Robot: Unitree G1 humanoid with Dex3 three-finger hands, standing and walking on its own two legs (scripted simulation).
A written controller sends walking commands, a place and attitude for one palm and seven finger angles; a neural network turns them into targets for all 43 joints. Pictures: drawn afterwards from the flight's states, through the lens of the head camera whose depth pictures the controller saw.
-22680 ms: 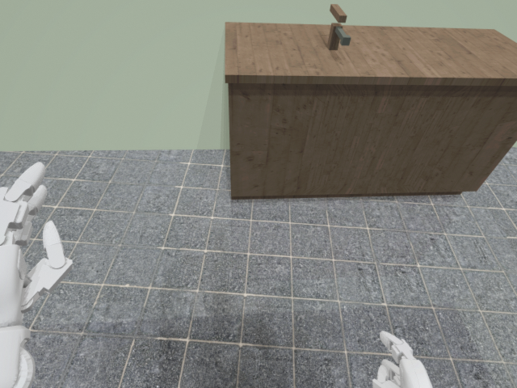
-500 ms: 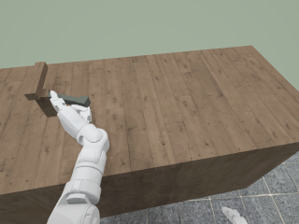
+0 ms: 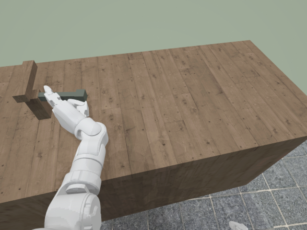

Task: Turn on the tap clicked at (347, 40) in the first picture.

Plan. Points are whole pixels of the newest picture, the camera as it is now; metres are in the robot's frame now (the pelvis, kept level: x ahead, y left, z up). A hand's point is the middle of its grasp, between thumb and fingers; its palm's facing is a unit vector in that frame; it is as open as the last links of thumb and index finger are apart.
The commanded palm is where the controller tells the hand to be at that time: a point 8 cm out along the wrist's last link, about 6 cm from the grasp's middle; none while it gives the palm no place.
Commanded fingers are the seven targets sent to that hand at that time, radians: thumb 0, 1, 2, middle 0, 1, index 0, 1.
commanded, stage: lift the hand up off the lever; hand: left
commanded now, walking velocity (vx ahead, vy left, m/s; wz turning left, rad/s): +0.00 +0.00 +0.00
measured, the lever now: (81, 96) +0.46 +0.22 +0.08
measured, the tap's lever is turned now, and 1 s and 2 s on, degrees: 79 79 79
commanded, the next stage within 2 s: none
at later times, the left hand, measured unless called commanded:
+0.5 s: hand (84, 102) +0.42 +0.20 +0.09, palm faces +0.80 -0.60 -0.08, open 7.8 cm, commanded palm +0.37 +0.21 +0.10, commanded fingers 0.00 0.90 0.90 -0.15 -0.15 -0.15 -0.15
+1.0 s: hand (82, 104) +0.41 +0.20 +0.10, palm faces +0.79 -0.61 -0.08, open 7.8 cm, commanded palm +0.36 +0.21 +0.12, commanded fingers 0.00 0.90 0.90 -0.15 -0.15 -0.15 -0.15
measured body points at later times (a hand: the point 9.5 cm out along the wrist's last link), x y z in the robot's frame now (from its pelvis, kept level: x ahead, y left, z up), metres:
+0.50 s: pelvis +0.01 +0.00 +0.01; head +0.04 +0.01 +0.46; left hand +0.38 +0.23 +0.10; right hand +0.14 -0.24 -0.11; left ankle -0.01 +0.14 -0.71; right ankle +0.01 -0.10 -0.71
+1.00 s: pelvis +0.02 +0.00 +0.01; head +0.05 +0.00 +0.46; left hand +0.36 +0.23 +0.11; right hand +0.18 -0.24 -0.11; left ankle -0.01 +0.14 -0.71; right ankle +0.01 -0.10 -0.71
